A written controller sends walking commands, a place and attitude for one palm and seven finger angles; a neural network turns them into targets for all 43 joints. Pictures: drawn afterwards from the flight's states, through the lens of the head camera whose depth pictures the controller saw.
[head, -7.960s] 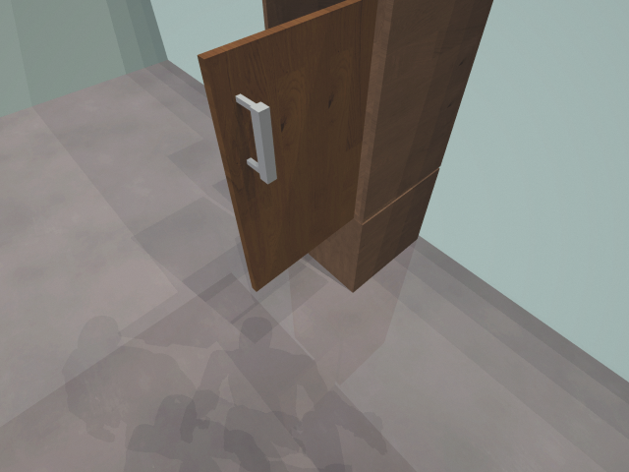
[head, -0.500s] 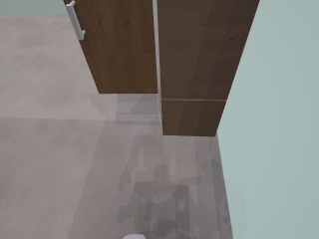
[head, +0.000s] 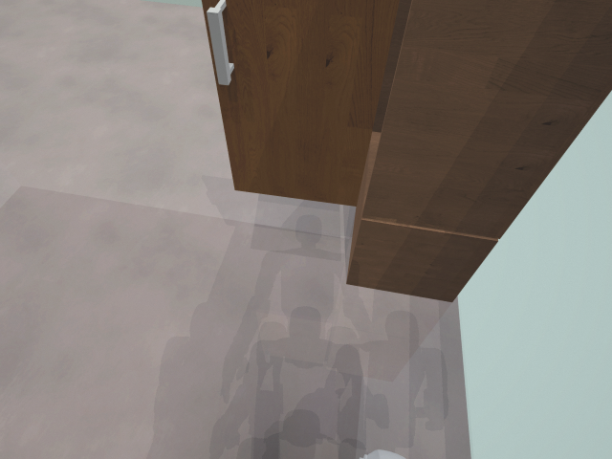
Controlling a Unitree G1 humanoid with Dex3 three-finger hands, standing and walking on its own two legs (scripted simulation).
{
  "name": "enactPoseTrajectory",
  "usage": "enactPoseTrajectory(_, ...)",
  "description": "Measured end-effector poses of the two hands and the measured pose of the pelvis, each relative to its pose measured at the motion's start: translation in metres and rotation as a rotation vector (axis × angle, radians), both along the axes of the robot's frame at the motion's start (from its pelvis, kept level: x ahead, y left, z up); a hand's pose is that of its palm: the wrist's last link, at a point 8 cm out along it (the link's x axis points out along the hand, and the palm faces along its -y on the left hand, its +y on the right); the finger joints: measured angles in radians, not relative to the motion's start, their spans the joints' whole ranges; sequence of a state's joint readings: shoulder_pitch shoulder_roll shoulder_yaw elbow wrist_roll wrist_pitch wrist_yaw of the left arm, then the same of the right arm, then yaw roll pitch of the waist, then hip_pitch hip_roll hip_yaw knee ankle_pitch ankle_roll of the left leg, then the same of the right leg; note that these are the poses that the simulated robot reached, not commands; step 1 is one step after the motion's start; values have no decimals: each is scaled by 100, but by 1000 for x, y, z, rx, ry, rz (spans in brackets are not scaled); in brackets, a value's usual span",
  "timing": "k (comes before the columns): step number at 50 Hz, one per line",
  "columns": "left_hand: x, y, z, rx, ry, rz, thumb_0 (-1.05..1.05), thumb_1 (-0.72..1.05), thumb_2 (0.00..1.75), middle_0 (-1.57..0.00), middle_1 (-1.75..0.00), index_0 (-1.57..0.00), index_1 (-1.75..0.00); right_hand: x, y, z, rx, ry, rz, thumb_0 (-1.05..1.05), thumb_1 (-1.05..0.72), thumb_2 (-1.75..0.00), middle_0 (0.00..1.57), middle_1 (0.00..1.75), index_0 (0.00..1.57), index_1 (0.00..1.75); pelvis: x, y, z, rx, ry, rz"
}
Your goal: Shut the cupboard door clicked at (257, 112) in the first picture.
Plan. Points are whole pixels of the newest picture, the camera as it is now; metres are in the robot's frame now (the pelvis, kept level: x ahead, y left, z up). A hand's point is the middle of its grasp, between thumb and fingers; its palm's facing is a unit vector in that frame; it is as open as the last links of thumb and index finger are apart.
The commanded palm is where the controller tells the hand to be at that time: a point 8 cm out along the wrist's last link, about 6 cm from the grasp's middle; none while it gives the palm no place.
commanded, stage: take the last steps up to it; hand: left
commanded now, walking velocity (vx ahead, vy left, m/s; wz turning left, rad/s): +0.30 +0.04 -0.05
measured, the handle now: (223, 43) +0.81 +0.24 +0.12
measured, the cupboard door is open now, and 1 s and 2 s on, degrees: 92 92 92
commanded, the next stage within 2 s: come to a stop and stand still in 0.62 s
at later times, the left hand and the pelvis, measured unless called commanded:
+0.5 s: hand (201, 383) +0.24 +0.19 -0.15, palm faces +0.04 -0.97 -0.23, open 7.1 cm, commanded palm none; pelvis +0.19 +0.00 +0.01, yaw +0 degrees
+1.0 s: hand (206, 298) +0.39 +0.22 -0.17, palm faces -0.02 -0.97 -0.25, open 7.3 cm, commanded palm none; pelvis +0.34 +0.03 +0.00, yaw -3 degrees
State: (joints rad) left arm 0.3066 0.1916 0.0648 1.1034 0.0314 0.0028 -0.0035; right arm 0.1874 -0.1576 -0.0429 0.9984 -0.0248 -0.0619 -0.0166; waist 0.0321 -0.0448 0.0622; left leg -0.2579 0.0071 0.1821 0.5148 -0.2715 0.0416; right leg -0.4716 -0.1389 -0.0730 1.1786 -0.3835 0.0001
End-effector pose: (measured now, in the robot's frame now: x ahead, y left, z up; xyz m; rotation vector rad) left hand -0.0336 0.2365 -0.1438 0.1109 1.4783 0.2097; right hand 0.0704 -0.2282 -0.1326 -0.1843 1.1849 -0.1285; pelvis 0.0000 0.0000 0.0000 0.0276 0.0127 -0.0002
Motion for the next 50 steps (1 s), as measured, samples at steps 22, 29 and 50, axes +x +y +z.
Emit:
enactPoseTrajectory(22, 270, -13, 24, 40, -304, -93, -2, 95, 90, -20, -30, -20, -30, 65, 5, -10, 78, 267, -125, 0, -91, -90, 20, 30, 20, 30, 168, -6, 9, -18, -12, -13)
enactPoseTrajectory(29, 253, 13, 14, 10, -127, -35, -1, 94, 90, -20, -30, -20, -30, 180, 10, 3, 26, 128, -50, 1, -93, -90, 20, 30, 20, 30, 222, 15, 11, -27, -7, 0)
enactPoseTrajectory(50, 424, 34, 5, 52, -171, -132, 1, 93, 90, -20, -30, -20, -30, 278, 31, -19, 23, 170, -125, 0, -93, -90, 21, 30, 20, 30, 335, 30, -5, -6, 2, -53)
